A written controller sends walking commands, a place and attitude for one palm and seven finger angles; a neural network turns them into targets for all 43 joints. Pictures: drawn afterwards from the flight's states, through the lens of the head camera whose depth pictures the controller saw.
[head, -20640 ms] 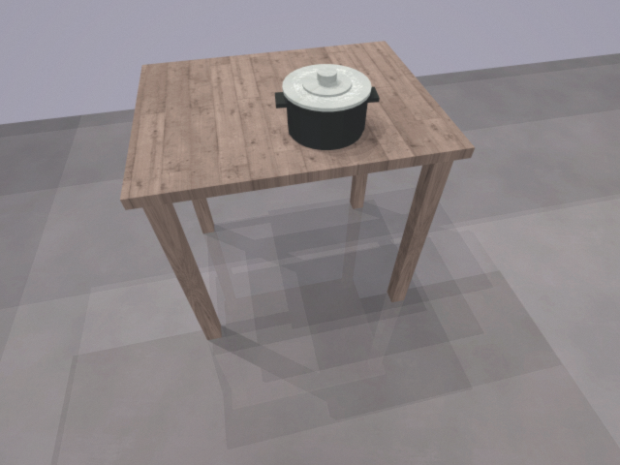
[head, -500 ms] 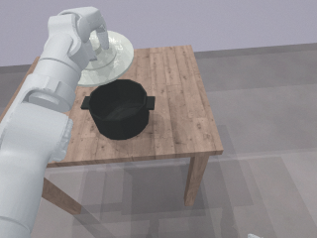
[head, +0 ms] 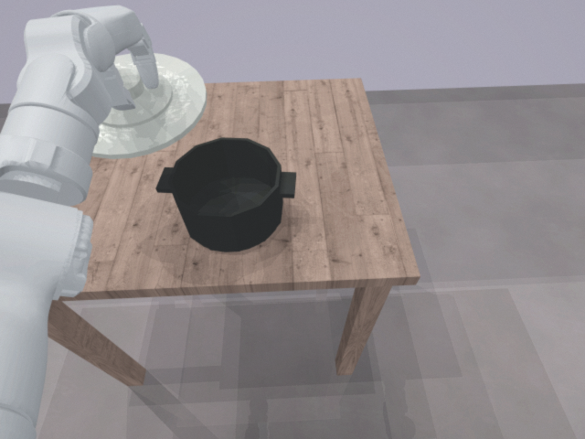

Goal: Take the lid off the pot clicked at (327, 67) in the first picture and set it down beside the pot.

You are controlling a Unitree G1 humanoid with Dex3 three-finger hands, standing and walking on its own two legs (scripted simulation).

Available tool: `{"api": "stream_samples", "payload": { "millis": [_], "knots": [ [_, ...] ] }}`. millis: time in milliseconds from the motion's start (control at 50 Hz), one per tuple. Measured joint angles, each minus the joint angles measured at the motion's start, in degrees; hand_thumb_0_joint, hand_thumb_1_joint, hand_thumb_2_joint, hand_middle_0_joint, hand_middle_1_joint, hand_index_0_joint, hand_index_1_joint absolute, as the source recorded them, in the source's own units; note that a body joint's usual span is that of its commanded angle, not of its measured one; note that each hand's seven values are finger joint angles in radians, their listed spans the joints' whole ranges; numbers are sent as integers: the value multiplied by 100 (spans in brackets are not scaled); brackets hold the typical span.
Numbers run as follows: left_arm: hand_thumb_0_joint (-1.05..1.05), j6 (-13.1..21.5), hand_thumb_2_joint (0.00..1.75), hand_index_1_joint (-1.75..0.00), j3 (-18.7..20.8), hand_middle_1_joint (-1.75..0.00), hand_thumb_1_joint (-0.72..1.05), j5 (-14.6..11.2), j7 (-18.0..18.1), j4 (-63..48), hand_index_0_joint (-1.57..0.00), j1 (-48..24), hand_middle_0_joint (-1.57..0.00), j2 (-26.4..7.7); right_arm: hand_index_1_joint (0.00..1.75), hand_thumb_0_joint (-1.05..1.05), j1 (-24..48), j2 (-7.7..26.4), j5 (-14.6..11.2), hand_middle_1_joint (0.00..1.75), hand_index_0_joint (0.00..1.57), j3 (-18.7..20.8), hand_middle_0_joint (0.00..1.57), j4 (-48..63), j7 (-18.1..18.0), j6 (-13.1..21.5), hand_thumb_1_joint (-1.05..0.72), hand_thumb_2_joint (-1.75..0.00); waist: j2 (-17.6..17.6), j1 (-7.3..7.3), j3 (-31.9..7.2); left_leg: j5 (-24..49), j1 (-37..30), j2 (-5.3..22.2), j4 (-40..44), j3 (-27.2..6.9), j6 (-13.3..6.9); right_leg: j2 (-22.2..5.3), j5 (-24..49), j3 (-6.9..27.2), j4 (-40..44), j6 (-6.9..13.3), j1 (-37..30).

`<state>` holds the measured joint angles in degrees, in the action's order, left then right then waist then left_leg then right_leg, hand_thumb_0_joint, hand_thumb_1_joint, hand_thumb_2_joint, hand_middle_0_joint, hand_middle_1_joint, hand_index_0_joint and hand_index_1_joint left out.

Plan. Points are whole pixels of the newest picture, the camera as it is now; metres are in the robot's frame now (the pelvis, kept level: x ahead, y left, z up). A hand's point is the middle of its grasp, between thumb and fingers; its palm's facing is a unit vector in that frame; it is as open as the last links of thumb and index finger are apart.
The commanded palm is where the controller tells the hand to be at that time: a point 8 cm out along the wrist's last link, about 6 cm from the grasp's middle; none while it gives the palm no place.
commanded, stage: move the lid sideways beside the pot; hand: left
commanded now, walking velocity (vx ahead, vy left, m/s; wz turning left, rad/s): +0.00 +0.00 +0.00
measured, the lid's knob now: (124, 84) +0.52 +0.20 +0.22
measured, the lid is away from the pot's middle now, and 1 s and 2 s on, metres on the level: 0.10 0.21 0.24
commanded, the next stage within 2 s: lower the lid onto the table in 1.28 s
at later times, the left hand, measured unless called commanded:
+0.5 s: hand (73, 91) +0.49 +0.24 +0.23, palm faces -0.29 -0.06 -0.95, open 7.0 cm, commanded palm +0.50 +0.25 +0.30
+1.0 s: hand (37, 92) +0.50 +0.29 +0.23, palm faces -0.30 -0.08 -0.95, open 6.9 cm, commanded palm +0.50 +0.30 +0.30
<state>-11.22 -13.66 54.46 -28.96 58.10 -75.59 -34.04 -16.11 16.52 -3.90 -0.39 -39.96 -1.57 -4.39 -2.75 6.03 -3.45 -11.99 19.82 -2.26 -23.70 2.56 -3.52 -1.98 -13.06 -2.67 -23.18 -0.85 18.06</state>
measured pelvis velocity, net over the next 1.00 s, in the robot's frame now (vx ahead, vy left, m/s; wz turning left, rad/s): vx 0.01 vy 0.01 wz -0.01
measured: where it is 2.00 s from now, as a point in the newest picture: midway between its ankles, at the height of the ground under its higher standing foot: outside the picture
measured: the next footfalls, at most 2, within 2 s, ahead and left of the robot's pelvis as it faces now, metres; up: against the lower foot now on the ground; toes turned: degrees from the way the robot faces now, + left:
none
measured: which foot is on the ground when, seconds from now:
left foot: down 0.00-1.00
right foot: down 0.00-1.00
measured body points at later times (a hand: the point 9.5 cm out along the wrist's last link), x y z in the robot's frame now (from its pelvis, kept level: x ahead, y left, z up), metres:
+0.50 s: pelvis +0.00 +0.01 +0.00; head +0.05 +0.00 +0.45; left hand +0.50 +0.24 +0.28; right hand +0.04 -0.27 -0.13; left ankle -0.01 +0.08 -0.74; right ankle -0.02 -0.13 -0.74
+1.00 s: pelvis +0.01 +0.01 +0.00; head +0.08 +0.01 +0.44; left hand +0.51 +0.29 +0.28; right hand +0.05 -0.27 -0.13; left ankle -0.01 +0.08 -0.74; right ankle -0.02 -0.13 -0.74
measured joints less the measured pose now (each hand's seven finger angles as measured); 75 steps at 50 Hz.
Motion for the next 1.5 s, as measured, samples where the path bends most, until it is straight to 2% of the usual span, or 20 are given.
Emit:
{"api": "stream_samples", "payload": {
  "millis": [200,440,580,660,800,920,1100,1340,1500],
  "knots": [
    [5,109,72,-99,114,-96,27,35,-59,134,-74,-29,-65,-157,30,1,-36,-53,-11,30,20,-40,20,-20,18,-104,-91,-90,-12,24,2,4,50,-30,-13,16,-42,-28,28,18,18,-36,38],
    [5,330,72,-99,253,-96,27,170,-126,383,-74,-26,-65,-580,30,1,-59,-3,-39,30,20,-50,20,12,-58,-170,-91,-90,43,95,44,-11,121,11,-64,42,-50,12,82,47,70,-42,75],
    [5,520,72,-99,267,-96,27,110,-166,460,-74,-46,-65,-818,30,1,-138,66,-67,30,20,-18,20,-53,-110,-174,-91,-90,84,100,54,-47,156,28,-105,7,-48,33,88,14,126,-40,56],
    [5,621,72,-99,298,-96,27,176,-203,317,-75,21,-65,-940,30,1,-170,86,-53,30,20,9,20,-78,-117,-178,-91,-90,86,92,69,-63,182,31,-122,-9,-49,37,89,-2,151,-39,57],
    [5,730,72,-99,320,-96,27,150,-268,321,-75,45,-65,-1132,30,1,-150,68,-83,30,20,-14,20,-87,-125,-225,-91,-90,89,101,96,-98,224,39,-149,-20,-53,48,87,-11,188,-45,67],
    [5,890,72,-99,542,-96,27,143,-251,312,-75,60,-65,-1245,30,1,-131,42,-75,30,20,-34,20,-59,-112,-252,-91,-90,59,97,75,-125,258,31,-166,-26,-59,40,64,-15,185,-53,93],
    [5,975,72,-99,676,-96,27,213,-266,348,-74,115,-65,-1501,30,1,-46,20,-100,30,21,-69,20,24,-103,-369,-91,-90,18,70,89,-150,302,41,-196,-18,-61,51,54,-4,178,-61,130],
    [5,1047,72,-99,556,-96,27,181,-340,260,-75,105,-65,-1608,30,1,-14,43,-121,30,21,-70,20,-37,-150,-420,-91,-90,70,3,105,-154,355,54,-249,-80,-47,67,54,-64,173,-46,141],
    [5,939,72,-99,522,-96,27,150,-349,498,-75,-12,-65,-1552,30,1,-29,91,-150,30,20,-78,20,-48,-144,-339,-91,-90,75,60,129,-168,361,64,-293,-90,-44,78,60,-72,168,-43,127]
  ]
}}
